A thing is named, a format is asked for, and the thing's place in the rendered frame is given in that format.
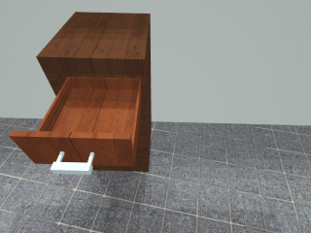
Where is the handle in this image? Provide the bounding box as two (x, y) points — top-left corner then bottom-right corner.
(50, 151), (94, 175)

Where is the cabinet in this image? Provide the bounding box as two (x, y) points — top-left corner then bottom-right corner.
(36, 12), (152, 172)

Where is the drawer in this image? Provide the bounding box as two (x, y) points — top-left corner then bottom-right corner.
(9, 77), (142, 167)

